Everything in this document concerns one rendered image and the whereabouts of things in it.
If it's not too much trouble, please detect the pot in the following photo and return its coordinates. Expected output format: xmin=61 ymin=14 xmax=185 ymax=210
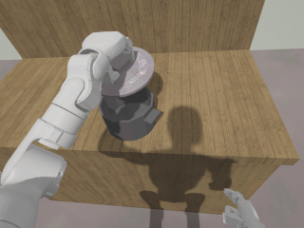
xmin=98 ymin=86 xmax=162 ymax=142

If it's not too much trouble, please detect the knob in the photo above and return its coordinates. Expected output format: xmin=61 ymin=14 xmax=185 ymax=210
xmin=110 ymin=54 xmax=131 ymax=74

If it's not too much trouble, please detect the left robot forearm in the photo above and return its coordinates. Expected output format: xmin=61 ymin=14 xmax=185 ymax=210
xmin=1 ymin=46 xmax=109 ymax=184

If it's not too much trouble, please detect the right robot hand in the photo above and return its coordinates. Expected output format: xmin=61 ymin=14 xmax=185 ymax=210
xmin=222 ymin=188 xmax=260 ymax=228

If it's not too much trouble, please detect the left robot hand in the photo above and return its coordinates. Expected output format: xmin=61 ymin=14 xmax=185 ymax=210
xmin=82 ymin=31 xmax=135 ymax=85

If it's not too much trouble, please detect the lid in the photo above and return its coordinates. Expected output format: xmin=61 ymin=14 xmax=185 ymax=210
xmin=100 ymin=47 xmax=155 ymax=98

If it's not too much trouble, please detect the left robot upper arm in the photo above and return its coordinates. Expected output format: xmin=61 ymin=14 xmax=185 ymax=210
xmin=0 ymin=143 xmax=67 ymax=228

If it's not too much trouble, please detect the table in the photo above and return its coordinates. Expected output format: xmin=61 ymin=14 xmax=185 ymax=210
xmin=0 ymin=0 xmax=300 ymax=215

